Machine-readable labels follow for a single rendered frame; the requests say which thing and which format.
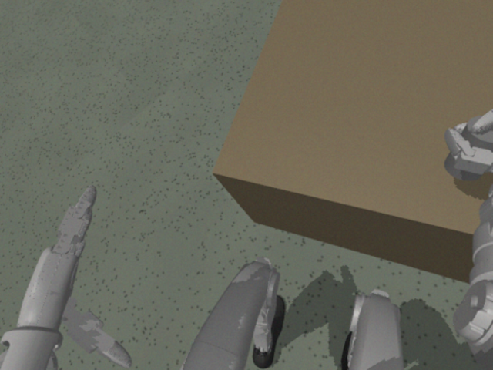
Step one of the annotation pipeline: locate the left robot hand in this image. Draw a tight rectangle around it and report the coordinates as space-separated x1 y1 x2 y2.
17 185 132 368

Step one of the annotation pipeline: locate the right robot hand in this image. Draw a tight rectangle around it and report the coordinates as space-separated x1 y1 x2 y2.
444 109 493 175

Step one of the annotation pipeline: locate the can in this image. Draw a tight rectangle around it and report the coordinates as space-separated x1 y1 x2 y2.
444 116 493 181

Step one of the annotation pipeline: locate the right robot arm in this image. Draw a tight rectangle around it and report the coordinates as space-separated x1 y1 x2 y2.
453 184 493 370

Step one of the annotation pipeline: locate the left robot foot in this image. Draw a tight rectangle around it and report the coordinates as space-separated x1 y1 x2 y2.
253 295 285 368

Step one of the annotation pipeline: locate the left robot arm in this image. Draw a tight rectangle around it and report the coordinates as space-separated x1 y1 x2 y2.
0 326 63 370

